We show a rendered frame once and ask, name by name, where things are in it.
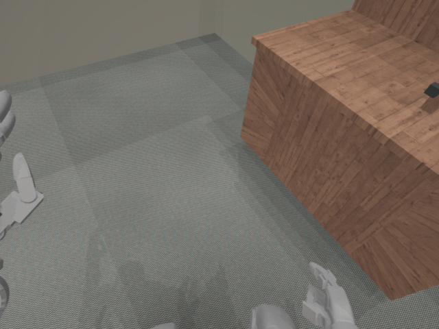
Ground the left robot hand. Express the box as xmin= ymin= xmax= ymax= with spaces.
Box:
xmin=0 ymin=90 xmax=44 ymax=241

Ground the right robot thigh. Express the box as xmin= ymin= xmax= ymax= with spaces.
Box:
xmin=249 ymin=304 xmax=297 ymax=329

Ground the counter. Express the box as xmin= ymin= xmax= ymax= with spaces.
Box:
xmin=240 ymin=0 xmax=439 ymax=301

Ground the tap lever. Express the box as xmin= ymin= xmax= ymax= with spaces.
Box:
xmin=424 ymin=82 xmax=439 ymax=98

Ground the right robot hand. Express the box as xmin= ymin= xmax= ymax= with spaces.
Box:
xmin=302 ymin=262 xmax=355 ymax=329

